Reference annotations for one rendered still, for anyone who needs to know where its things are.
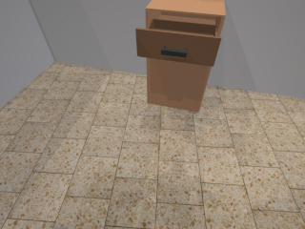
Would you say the cabinet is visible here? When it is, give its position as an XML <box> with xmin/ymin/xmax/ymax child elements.
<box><xmin>145</xmin><ymin>0</ymin><xmax>226</xmax><ymax>113</ymax></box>

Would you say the drawer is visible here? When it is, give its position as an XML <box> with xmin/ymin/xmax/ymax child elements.
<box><xmin>135</xmin><ymin>19</ymin><xmax>222</xmax><ymax>67</ymax></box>

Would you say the handle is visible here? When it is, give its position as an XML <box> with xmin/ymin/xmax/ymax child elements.
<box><xmin>161</xmin><ymin>46</ymin><xmax>188</xmax><ymax>58</ymax></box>

